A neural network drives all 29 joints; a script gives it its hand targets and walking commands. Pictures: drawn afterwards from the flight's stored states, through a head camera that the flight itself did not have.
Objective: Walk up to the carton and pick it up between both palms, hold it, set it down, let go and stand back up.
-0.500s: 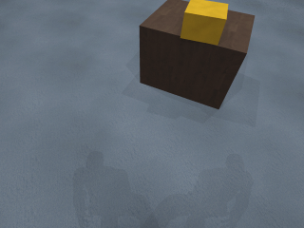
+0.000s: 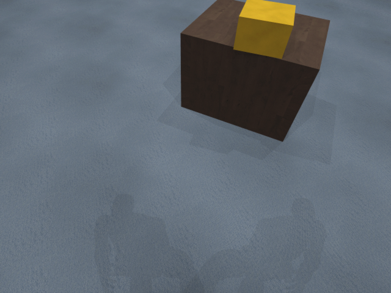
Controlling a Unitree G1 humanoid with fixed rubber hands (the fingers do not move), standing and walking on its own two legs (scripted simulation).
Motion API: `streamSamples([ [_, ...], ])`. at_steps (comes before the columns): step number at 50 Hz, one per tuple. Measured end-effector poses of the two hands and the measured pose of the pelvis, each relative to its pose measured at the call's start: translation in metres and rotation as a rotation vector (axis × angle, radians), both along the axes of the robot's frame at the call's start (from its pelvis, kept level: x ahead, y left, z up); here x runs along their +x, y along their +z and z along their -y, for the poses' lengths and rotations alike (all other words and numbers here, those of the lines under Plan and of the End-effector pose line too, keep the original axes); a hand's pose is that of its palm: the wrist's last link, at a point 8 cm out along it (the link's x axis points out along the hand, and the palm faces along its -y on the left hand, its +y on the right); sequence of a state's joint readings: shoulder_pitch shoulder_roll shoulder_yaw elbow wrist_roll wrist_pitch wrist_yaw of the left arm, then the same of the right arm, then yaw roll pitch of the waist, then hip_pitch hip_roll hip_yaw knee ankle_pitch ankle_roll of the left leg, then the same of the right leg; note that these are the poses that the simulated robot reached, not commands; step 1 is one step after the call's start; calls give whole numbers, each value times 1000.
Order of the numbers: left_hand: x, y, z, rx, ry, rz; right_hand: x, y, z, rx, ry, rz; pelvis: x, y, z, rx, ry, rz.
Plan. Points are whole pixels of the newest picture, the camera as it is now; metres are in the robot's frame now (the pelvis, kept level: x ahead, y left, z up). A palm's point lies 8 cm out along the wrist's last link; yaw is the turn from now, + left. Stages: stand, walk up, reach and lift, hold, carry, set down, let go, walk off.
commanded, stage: walk up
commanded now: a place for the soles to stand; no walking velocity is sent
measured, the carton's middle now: (264, 27) +1.39 -0.35 -0.11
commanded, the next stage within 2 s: none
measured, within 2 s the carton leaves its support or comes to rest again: neither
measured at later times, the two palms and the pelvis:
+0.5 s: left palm (126, 291) +0.14 +0.15 -0.13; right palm (333, 270) +0.19 -0.33 -0.13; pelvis +0.11 -0.09 -0.02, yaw -7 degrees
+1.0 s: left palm (145, 164) +0.47 +0.16 -0.13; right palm (308, 196) +0.38 -0.31 -0.12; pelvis +0.35 -0.07 -0.02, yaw -12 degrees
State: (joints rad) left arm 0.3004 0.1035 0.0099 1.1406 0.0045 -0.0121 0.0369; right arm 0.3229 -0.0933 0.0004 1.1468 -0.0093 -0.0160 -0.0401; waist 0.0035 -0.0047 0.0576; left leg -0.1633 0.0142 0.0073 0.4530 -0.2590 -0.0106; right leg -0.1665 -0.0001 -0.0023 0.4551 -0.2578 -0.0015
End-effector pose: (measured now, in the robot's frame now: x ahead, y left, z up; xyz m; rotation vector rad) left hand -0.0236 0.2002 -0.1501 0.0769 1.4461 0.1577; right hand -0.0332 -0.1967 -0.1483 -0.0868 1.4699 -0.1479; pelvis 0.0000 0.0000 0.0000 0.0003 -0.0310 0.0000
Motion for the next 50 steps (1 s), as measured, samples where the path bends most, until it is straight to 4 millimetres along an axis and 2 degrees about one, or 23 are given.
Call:
streamSamples([
  [4,9,0,0,-11,-12,38,12,1,7,-10,-34,72,5,-3,2,13,-32,-8],
  [7,36,2,-7,6,-88,77,22,3,25,-49,-99,164,14,-5,9,14,-77,-11],
  [9,71,7,-9,27,-145,144,25,3,38,-74,-134,200,21,-7,17,20,-98,-7],
  [11,114,14,-5,46,-196,240,27,3,52,-89,-165,220,30,-8,28,32,-118,-5],
  [14,176,27,13,66,-248,397,38,-6,78,-94,-186,231,47,-15,46,36,-134,1],
  [16,199,27,25,83,-250,477,55,-18,97,-90,-164,241,58,-26,58,16,-136,11],
  [18,200,21,34,101,-217,499,81,-25,111,-74,-123,266,69,-34,68,-2,-124,15],
  [20,188,16,41,110,-164,460,119,-20,120,-60,-71,324,81,-34,74,-15,-122,21],
  [23,167,16,49,113,-95,390,185,2,128,-63,17,444,100,-26,81,-31,-119,31],
  [26,157,17,57,97,-56,333,246,28,129,-67,77,554,121,-17,87,-35,-120,29],
  [29,162,19,65,73,-53,286,296,47,126,-63,107,632,143,-11,89,-34,-128,19],
  [33,192,20,71,43,-74,253,349,56,111,-29,117,676,178,-8,88,-38,-126,-3],
  [37,241,13,62,32,-82,253,397,47,93,-6,127,664,221,-15,82,-44,-119,-29],
  [40,280,1,45,42,-79,240,437,37,83,-16,132,661,259,-26,74,-23,-120,-42],
  [42,308,-4,35,48,-99,224,454,33,80,-36,120,667,278,-31,71,14,-140,-34],
  [43,323,-4,32,50,-118,218,456,31,83,-53,97,665,287,-32,68,12,-150,-30],
  [45,363,0,28,59,-175,229,450,28,94,-96,22,631,305,-30,66,-5,-166,-23],
  [48,438,10,31,62,-265,304,426,29,110,-157,-79,544,331,-23,67,1,-196,-13],
  [50,492,18,42,54,-321,380,409,30,118,-182,-132,486,348,-18,70,10,-208,-12],
])
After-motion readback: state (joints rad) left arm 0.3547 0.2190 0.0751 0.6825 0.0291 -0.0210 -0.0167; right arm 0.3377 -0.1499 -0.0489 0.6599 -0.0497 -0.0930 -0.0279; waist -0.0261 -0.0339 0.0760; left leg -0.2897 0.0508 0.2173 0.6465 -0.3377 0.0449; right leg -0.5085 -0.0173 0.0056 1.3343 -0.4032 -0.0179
